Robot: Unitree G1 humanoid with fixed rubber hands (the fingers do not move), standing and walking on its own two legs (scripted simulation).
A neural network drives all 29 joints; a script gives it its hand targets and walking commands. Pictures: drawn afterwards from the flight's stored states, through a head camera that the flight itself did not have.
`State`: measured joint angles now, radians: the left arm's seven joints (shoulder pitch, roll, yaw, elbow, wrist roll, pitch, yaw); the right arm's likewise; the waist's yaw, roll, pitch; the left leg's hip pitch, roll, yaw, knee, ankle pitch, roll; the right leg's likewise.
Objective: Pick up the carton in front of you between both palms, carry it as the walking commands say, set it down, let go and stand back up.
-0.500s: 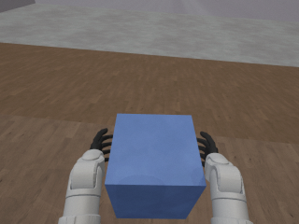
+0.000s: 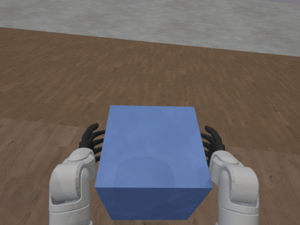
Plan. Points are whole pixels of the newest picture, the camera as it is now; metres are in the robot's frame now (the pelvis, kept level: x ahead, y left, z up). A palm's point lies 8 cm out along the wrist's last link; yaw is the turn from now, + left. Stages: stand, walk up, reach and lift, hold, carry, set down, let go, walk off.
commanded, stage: carry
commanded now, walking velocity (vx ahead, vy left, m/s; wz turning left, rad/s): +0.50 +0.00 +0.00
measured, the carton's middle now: (151, 166) +0.28 +0.01 +0.04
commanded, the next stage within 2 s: none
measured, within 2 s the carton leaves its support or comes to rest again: neither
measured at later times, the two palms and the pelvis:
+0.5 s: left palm (123, 83) +0.59 +0.13 +0.07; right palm (201, 87) +0.61 -0.17 +0.07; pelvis +0.33 -0.03 +0.00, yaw +3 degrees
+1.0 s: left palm (127, 37) +0.97 +0.17 +0.10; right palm (185, 40) +0.96 -0.13 +0.10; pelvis +0.68 +0.02 +0.00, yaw +0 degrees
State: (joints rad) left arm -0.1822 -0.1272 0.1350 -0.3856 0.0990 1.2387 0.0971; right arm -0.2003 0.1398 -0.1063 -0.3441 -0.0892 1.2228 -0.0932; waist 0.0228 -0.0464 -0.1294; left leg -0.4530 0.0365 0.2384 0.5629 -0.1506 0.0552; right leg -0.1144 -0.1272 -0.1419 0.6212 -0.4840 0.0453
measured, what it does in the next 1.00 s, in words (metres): walks ahead: right foot, then left foot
